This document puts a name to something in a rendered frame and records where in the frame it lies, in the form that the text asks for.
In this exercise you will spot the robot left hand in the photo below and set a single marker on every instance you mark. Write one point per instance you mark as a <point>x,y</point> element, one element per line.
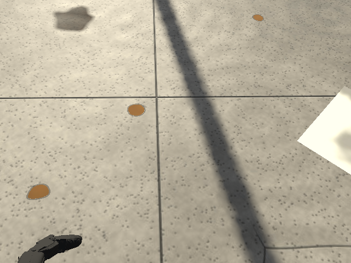
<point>48,247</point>

